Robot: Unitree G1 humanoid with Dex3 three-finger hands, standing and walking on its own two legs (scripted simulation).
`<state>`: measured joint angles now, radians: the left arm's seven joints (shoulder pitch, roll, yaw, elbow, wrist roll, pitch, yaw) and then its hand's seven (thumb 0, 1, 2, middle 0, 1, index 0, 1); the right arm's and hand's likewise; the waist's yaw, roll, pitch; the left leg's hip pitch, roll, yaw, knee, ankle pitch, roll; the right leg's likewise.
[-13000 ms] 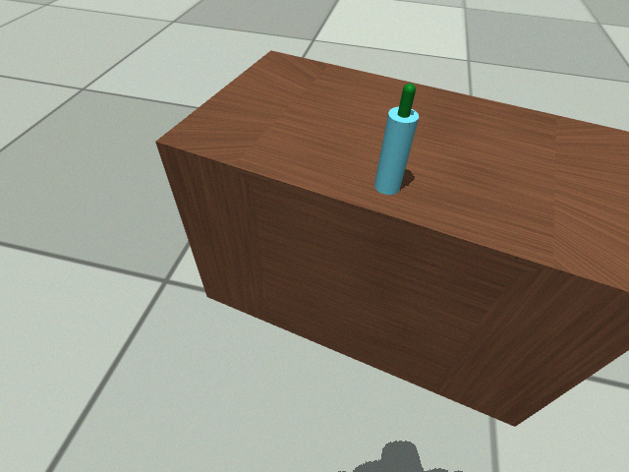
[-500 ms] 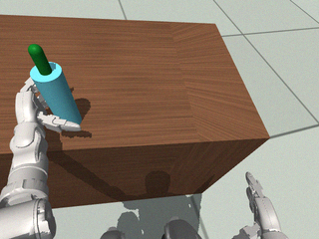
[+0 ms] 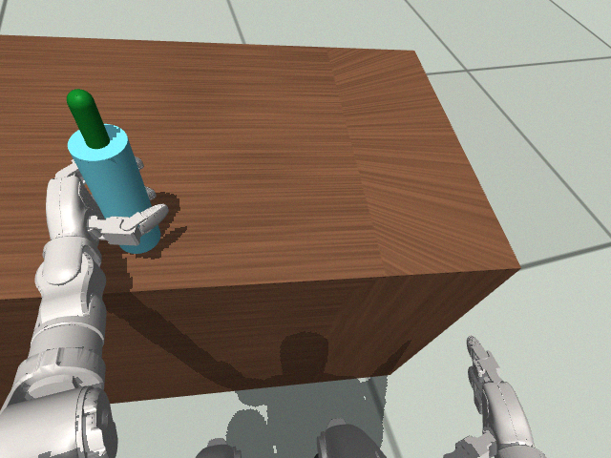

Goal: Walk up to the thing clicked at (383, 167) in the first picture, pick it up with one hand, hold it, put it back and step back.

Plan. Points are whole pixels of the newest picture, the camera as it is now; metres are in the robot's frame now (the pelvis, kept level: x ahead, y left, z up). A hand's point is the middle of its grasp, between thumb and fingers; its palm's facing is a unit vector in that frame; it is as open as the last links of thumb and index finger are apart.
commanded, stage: settle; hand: left
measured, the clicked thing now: (115, 180) +0.45 +0.19 +0.11
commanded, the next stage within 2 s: lift in 0.66 s
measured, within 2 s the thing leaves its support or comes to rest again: leaves its support in 0.38 s
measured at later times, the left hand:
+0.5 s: hand (114, 197) +0.44 +0.19 +0.09, palm faces +0.10 -0.99 -0.02, open 8.5 cm
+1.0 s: hand (109, 183) +0.43 +0.18 +0.13, palm faces +0.10 -1.00 -0.02, open 8.6 cm
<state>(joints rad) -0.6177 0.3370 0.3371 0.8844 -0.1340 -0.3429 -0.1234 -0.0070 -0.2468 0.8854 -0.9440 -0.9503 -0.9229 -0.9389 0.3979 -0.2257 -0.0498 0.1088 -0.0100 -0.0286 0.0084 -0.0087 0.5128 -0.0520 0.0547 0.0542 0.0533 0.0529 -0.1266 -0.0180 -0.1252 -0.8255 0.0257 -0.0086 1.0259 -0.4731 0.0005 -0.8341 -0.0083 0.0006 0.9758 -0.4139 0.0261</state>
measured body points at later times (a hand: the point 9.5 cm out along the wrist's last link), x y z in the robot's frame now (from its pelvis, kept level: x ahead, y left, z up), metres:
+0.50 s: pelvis +0.01 +0.00 +0.01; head +0.07 +0.02 +0.46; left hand +0.43 +0.25 +0.09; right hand +0.17 -0.26 -0.02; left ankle +0.01 +0.12 -0.67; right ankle +0.03 -0.14 -0.67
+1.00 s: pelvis +0.00 +0.00 +0.03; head +0.04 +0.01 +0.48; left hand +0.42 +0.24 +0.13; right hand +0.16 -0.27 -0.01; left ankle +0.01 +0.12 -0.67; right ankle +0.03 -0.14 -0.67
